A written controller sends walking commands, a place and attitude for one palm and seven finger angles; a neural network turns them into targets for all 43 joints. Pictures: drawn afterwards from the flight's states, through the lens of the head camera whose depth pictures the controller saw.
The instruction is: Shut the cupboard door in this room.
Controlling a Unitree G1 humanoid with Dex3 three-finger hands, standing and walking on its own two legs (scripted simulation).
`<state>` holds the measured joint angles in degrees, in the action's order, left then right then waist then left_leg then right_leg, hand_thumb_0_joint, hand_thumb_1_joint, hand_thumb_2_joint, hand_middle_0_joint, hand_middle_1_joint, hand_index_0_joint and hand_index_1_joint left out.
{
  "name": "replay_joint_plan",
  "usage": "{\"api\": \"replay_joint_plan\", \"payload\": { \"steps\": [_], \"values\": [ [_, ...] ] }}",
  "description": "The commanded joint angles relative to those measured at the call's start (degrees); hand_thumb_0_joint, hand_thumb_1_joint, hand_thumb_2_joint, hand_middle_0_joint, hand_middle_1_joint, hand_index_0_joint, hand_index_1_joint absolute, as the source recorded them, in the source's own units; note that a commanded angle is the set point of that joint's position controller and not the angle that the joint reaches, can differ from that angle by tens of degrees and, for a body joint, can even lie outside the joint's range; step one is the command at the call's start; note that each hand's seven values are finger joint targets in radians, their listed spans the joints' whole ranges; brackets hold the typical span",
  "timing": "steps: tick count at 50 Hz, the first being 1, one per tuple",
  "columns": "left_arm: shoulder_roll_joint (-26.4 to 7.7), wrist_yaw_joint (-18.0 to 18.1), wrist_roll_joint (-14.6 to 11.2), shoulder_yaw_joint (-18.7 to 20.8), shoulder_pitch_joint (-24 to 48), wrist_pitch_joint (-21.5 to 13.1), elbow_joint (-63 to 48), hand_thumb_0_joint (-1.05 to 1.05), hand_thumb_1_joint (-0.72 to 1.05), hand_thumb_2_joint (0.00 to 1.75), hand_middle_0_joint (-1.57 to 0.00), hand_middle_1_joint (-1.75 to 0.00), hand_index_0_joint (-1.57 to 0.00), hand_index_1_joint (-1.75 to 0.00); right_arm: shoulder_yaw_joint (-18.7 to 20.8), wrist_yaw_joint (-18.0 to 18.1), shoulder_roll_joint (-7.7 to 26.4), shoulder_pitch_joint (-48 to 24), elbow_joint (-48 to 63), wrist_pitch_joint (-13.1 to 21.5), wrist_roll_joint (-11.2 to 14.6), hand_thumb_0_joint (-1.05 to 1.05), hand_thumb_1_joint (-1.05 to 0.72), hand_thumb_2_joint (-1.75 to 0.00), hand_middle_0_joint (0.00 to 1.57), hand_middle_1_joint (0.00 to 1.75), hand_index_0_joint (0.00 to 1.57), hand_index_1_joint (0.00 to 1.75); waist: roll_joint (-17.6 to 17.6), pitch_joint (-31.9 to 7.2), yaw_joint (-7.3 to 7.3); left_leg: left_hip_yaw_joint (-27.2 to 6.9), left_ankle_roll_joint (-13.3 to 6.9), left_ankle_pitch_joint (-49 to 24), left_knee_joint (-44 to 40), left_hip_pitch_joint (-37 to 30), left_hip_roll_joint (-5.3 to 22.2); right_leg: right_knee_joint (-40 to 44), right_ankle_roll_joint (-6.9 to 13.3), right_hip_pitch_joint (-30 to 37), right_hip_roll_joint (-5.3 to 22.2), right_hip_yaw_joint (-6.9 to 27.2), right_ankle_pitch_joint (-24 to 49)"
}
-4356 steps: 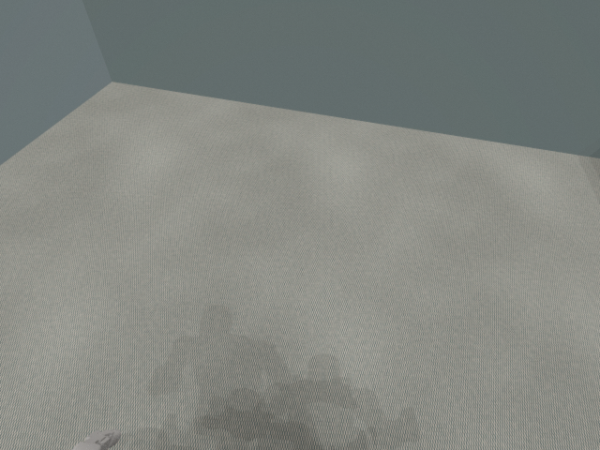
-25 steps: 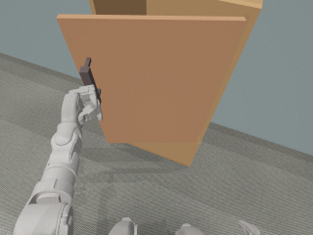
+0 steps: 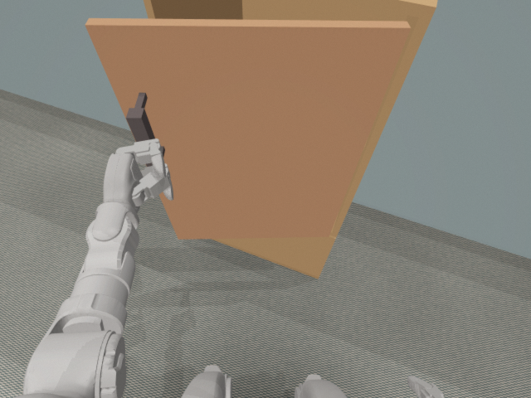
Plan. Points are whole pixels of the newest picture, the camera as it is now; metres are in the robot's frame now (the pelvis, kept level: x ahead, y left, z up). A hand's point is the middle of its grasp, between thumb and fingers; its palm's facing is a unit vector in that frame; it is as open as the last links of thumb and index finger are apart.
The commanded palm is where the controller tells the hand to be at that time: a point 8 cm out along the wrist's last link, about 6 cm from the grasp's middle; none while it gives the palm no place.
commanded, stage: push the door shut along its arc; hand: left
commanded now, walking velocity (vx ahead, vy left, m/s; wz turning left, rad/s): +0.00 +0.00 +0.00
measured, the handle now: (150, 136) +0.51 +0.20 +0.08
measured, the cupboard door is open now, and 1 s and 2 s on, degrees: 23 8 0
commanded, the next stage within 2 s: pull the fist back off the door in 1.82 s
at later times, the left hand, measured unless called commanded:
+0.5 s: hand (167, 149) +0.49 +0.17 +0.07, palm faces -0.10 -1.00 -0.01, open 3.2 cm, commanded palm +0.48 +0.20 +0.08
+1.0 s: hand (185, 126) +0.53 +0.14 +0.08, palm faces -0.23 -0.97 -0.01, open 3.1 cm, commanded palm +0.54 +0.17 +0.08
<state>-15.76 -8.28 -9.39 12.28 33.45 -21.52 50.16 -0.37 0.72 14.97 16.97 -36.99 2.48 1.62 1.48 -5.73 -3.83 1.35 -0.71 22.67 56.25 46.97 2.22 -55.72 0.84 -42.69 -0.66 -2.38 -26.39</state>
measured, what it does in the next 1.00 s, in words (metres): stands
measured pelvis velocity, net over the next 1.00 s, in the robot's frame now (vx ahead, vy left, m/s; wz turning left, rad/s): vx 0.00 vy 0.01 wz -0.02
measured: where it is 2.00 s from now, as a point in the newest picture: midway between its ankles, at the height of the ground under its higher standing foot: outside the picture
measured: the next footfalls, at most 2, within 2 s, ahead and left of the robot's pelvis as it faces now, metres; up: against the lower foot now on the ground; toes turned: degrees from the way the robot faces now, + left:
none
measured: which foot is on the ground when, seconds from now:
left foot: down 0.00-1.00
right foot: down 0.00-1.00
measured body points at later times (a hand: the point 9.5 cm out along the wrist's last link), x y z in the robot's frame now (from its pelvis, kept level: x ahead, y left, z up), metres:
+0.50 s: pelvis +0.00 +0.00 -0.01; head +0.10 +0.01 +0.42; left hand +0.48 +0.22 +0.08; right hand +0.03 -0.27 -0.13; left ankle +0.05 +0.11 -0.68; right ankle +0.01 -0.11 -0.68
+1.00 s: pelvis +0.00 +0.01 -0.03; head +0.13 +0.03 +0.40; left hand +0.54 +0.19 +0.09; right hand -0.01 -0.25 -0.13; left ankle +0.05 +0.11 -0.68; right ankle +0.01 -0.11 -0.68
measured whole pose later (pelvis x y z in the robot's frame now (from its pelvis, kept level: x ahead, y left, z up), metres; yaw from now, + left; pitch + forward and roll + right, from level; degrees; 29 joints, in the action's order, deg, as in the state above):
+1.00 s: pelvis +0.00 +0.01 -0.03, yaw -1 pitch +22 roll -4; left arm -30.0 -20.2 -6.1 15.6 62.9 -17.8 73.2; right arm -1.8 -0.5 15.8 22.0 -39.0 2.4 0.6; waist 2.7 -6.5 -11.5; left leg 0.2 -1.6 25.0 64.7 62.2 3.3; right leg -61.5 0.1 -56.5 -1.7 -3.2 -27.4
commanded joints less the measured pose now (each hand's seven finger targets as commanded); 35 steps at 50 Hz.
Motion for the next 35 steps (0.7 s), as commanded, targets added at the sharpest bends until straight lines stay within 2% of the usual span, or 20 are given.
{"api": "replay_joint_plan", "payload": {
  "steps": [1,2,4,7,9,10,12,14,17,19,20,21,22,23,25,26,27,29,31,35],
  "values": [
    [-13.5,-0.1,0.0,3.9,28.7,-4.8,-11.6,0.0,0.9,0.9,-1.3,-1.5,-1.3,-1.5,3.0,0.9,8.5,3.8,5.2,1.8,0.1,0.0,-0.9,-0.9,0.2,0.3,0.2,0.3,1.5,-21.7,-1.04,-2.9,-0.8,-8.3,-6.4,-16.7,-1.6,8.0,0.2,4.1,-0.7,2.0,13.6],
    [-14.1,-0.4,0.0,4.3,28.7,-5.0,-10.2,0.0,0.9,0.9,-1.3,-1.5,-1.3,-1.5,3.0,1.0,8.5,3.9,5.3,1.8,0.1,0.0,-0.9,-0.9,0.2,0.3,0.2,0.3,0.1,-21.7,-1.24,-2.8,-0.9,-8.1,-6.1,-15.7,-1.5,7.9,0.0,4.5,-0.8,2.2,13.6],
    [-16.9,-1.1,0.4,5.7,32.1,-5.5,-8.0,0.0,0.9,0.9,-1.3,-1.5,-1.3,-1.5,2.9,1.3,8.8,4.3,4.6,1.7,0.0,0.0,-0.9,-0.9,0.2,0.3,0.2,0.3,-0.3,-21.3,-1.96,-2.8,-1.1,-8.0,-5.1,-14.1,-1.5,7.6,0.0,4.2,-0.8,2.8,14.0],
    [-16.5,-3.0,0.4,4.5,34.5,-5.2,-4.1,0.0,0.9,0.9,-1.3,-1.5,-1.3,-1.5,2.6,1.2,8.9,4.6,4.5,1.7,0.3,0.0,-0.9,-0.9,0.2,0.3,0.2,0.3,-0.4,-20.0,-3.02,-2.6,-1.3,-6.7,-4.6,-11.7,-1.6,7.8,-0.2,3.6,-0.7,3.4,13.2],
    [-18.1,-4.1,0.5,5.1,37.4,-5.1,-3.2,0.0,0.9,0.9,-1.3,-1.5,-1.3,-1.5,2.7,1.3,9.3,5.3,4.2,1.5,0.2,0.0,-0.9,-0.9,0.2,0.3,0.2,0.3,2.3,-21.6,-3.25,-3.1,-1.2,-7.8,-4.0,-12.9,-1.5,6.9,0.1,2.1,-0.8,3.1,13.7],
    [-17.3,-4.8,0.3,4.4,38.3,-4.9,-2.5,0.0,0.9,0.9,-1.3,-1.5,-1.3,-1.5,2.7,1.2,9.3,5.6,4.1,1.5,0.3,0.0,-0.9,-0.9,0.2,0.3,0.2,0.3,1.9,-22.6,-3.74,-3.2,-1.2,-8.5,-3.7,-13.2,-1.5,6.7,0.1,1.9,-0.8,3.0,14.3],
    [-17.0,-6.0,0.0,4.0,39.2,-4.8,-2.2,0.0,0.9,0.9,-1.3,-1.5,-1.3,-1.5,2.8,1.1,9.4,6.2,3.9,1.5,0.2,0.0,-0.9,-0.9,0.2,0.3,0.2,0.3,3.4,-25.1,-3.71,-3.7,-1.0,-10.6,-3.2,-15.0,-1.3,5.9,0.2,1.3,-0.9,2.6,15.7],
    [-18.6,-7.2,-0.7,5.4,39.2,-4.3,-0.3,0.0,0.9,0.9,-1.3,-1.5,-1.3,-1.5,2.8,1.1,9.9,7.1,3.6,1.3,0.1,0.0,-0.9,-0.9,0.2,0.3,0.2,0.3,2.6,-25.5,-3.75,-3.7,-1.2,-11.0,-2.6,-14.2,-1.3,5.9,0.3,1.6,-1.1,2.7,16.0],
    [-18.9,-8.7,-0.6,4.7,42.1,-3.9,0.6,0.0,0.9,0.9,-1.3,-1.5,-1.3,-1.5,2.9,1.1,10.0,7.8,3.1,1.1,0.3,0.0,-0.9,-0.9,0.2,0.3,0.2,0.3,2.2,-25.3,-4.91,-3.9,-1.3,-10.7,-2.2,-13.3,-1.0,5.6,0.1,0.2,-1.2,2.6,15.5],
    [-18.3,-9.2,-0.5,3.9,43.9,-3.6,1.7,0.0,0.9,0.9,-1.3,-1.5,-1.3,-1.5,3.0,1.1,10.3,8.6,2.7,1.1,0.2,0.0,-0.9,-0.9,0.2,0.3,0.2,0.3,2.8,-24.5,-5.84,-4.4,-1.4,-10.9,-1.8,-14.0,-0.9,5.5,0.2,-2.3,-1.4,2.3,15.0],
    [-19.7,-9.2,-0.5,5.0,45.1,-3.8,1.2,0.0,0.9,0.9,-1.3,-1.5,-1.3,-1.5,3.0,1.0,10.4,8.7,2.5,1.1,0.2,0.0,-0.9,-0.9,0.2,0.3,0.2,0.3,3.7,-25.6,-5.54,-4.4,-1.3,-11.1,-1.6,-14.2,-0.8,5.4,0.2,-2.2,-1.4,2.4,14.9],
    [-19.5,-9.5,-0.5,4.9,44.0,-3.7,1.8,0.0,0.9,0.9,-1.3,-1.5,-1.3,-1.5,3.1,0.9,10.4,9.0,2.6,1.0,0.2,0.0,-0.9,-0.9,0.2,0.3,0.2,0.3,3.6,-26.3,-5.45,-4.4,-1.3,-11.2,-1.5,-14.2,-0.9,5.3,0.3,-1.8,-1.5,2.4,14.8],
    [-20.1,-9.7,-0.3,4.9,44.9,-3.5,2.4,0.0,0.9,0.9,-1.3,-1.5,-1.3,-1.5,3.1,1.0,10.6,9.2,2.4,1.0,0.2,0.0,-0.9,-0.9,0.2,0.3,0.2,0.3,2.9,-25.7,-5.94,-4.5,-1.3,-10.7,-1.4,-13.7,-0.7,5.3,0.2,-2.6,-1.5,2.4,14.3],
    [-19.3,-10.0,-0.1,3.7,46.7,-3.5,2.3,0.0,0.9,0.9,-1.3,-1.5,-1.3,-1.5,3.0,0.9,10.6,9.4,2.2,1.0,0.2,0.0,-0.9,-0.9,0.2,0.3,0.2,0.3,4.0,-25.4,-6.53,-4.8,-1.3,-10.3,-1.4,-14.1,-0.7,5.2,0.3,-3.9,-1.5,2.2,13.5],
    [-19.9,-10.2,0.0,4.1,48.8,-3.6,2.3,0.0,0.9,0.9,-1.3,-1.5,-1.3,-1.5,3.1,0.8,10.9,10.1,1.7,1.1,0.1,0.0,-0.9,-0.9,0.2,0.3,0.2,0.3,5.2,-26.3,-6.91,-5.0,-1.3,-11.4,-1.0,-15.4,-0.5,5.0,0.3,-5.1,-1.7,2.0,13.7],
    [-20.1,-10.4,0.3,4.1,48.0,-3.6,2.7,0.0,0.9,0.9,-1.3,-1.5,-1.3,-1.5,3.3,0.7,10.9,10.5,1.7,1.0,0.1,0.0,-0.9,-0.9,0.2,0.3,0.2,0.3,5.5,-27.0,-6.53,-5.3,-1.1,-11.7,-1.0,-16.0,-0.5,4.8,0.5,-5.4,-1.7,1.9,13.5],
    [-19.4,-10.6,0.4,3.3,48.9,-3.4,3.1,0.0,0.9,0.9,-1.3,-1.5,-1.3,-1.5,3.2,0.7,10.9,10.6,1.6,1.0,0.1,0.0,-0.9,-0.9,0.2,0.3,0.2,0.3,5.8,-27.0,-7.16,-5.3,-1.2,-11.7,-0.8,-16.1,-0.4,4.9,0.5,-6.2,-1.7,1.8,13.3],
    [-20.2,-10.7,0.7,3.4,51.5,-3.0,4.3,0.0,0.9,0.9,-1.3,-1.5,-1.3,-1.5,3.1,0.7,11.3,11.3,1.1,1.0,-0.1,0.0,-0.9,-0.9,0.2,0.3,0.2,0.3,6.8,-25.7,-7.88,-6.0,-1.2,-10.9,-0.6,-16.2,-0.3,4.6,0.7,-8.5,-1.9,1.4,11.6],
    [-20.8,-10.7,1.0,3.6,52.8,-2.4,6.0,0.0,0.9,0.9,-1.3,-1.5,-1.3,-1.5,3.0,0.6,11.4,11.8,0.9,1.0,-0.1,0.0,-0.9,-0.9,0.2,0.3,0.2,0.3,6.1,-25.0,-8.3,-6.3,-1.1,-10.6,-0.7,-15.5,-0.1,4.7,0.7,-9.0,-2.0,1.3,11.0],
    [-23.5,-11.2,1.5,5.5,54.7,-2.4,5.9,0.0,0.9,0.9,-1.3,-1.5,-1.3,-1.5,3.0,0.3,11.7,12.7,0.9,1.1,-0.4,0.0,-0.9,-0.9,0.2,0.3,0.2,0.3,8.2,-29.0,-8.16,-6.6,-1.0,-13.3,0.4,-17.3,0.0,3.8,0.8,-9.7,-2.1,1.3,12.3]
  ]
}}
